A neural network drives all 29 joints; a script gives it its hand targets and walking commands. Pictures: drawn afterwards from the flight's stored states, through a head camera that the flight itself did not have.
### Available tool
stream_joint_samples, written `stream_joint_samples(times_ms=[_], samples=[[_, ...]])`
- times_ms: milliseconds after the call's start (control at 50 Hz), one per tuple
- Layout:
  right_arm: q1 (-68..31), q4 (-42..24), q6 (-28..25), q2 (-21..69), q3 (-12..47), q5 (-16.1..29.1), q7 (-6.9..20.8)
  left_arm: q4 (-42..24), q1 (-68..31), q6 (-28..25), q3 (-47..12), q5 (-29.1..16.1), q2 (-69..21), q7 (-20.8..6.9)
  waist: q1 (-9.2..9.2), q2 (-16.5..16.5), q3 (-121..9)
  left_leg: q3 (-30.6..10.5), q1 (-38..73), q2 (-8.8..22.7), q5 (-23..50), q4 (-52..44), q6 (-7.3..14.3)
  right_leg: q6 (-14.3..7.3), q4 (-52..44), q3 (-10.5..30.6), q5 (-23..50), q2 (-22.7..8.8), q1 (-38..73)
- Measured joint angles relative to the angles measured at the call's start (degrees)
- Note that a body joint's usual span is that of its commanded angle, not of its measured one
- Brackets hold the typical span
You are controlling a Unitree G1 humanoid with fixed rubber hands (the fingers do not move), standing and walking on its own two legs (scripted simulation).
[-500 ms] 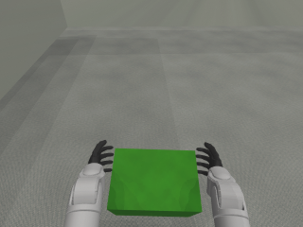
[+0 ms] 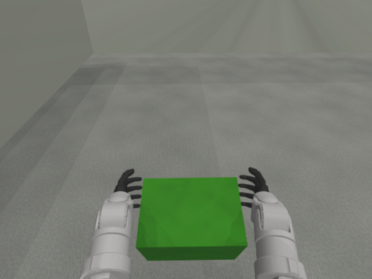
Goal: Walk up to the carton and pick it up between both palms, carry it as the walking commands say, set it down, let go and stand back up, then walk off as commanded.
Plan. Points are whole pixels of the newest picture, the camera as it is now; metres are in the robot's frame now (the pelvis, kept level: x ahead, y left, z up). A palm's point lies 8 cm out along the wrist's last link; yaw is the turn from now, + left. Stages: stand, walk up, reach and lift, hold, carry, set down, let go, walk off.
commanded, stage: hold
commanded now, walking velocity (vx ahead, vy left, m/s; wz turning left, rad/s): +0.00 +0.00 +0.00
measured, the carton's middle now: (190, 220) +0.31 -0.01 -0.04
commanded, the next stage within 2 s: set down in 0.26 s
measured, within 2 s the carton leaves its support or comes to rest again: neither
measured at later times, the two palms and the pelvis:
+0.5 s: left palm (128, 196) +0.32 +0.14 +0.04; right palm (261, 197) +0.31 -0.17 +0.04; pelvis +0.02 +0.00 +0.00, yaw +0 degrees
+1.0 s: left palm (133, 214) +0.33 +0.14 -0.04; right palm (252, 216) +0.32 -0.17 -0.04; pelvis +0.00 -0.01 -0.02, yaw +1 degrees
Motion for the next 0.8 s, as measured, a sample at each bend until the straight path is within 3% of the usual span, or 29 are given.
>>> stream_joint_samples(times_ms=[160, 440, 640, 800], samples=[[-1.24, 2.43, -0.62, -0.92, -0.76, -0.41, 0.77, 3.81, -1.89, -0.88, 0.15, 0.15, 0.97, -0.58, -0.63, 0.24, -0.49, -1.01, 0.63, -0.49, 0.00, -0.21, 0.15, 0.14, -0.29, 1.29, -0.31, 0.58, 0.88], [-0.42, 2.68, -2.21, -1.51, -2.24, 0.19, 1.60, 3.31, -1.64, -1.26, 0.74, -0.74, -0.03, -1.04, -0.11, -0.18, -0.42, -1.14, 0.10, -0.13, -0.19, -1.62, -0.11, -0.25, -1.83, 2.24, -0.22, 1.31, 0.27], [3.07, 3.07, -7.24, -0.80, -1.70, 0.83, 0.92, 3.46, 1.42, -5.99, 0.18, -1.60, -0.26, -0.52, 0.65, -0.38, -1.20, -1.63, -5.95, -0.08, -1.24, 0.74, -0.49, -0.57, 0.83, 2.24, -1.48, 1.66, -5.88], [2.28, 5.81, -12.67, -0.61, -3.07, 1.11, 0.12, 6.30, 0.48, -11.82, 1.79, -1.03, -0.39, -0.72, 0.19, -0.21, -2.14, -2.46, -14.72, -0.56, -2.82, 6.18, -0.63, -0.59, 6.16, 1.67, -3.26, 1.57, -14.39]])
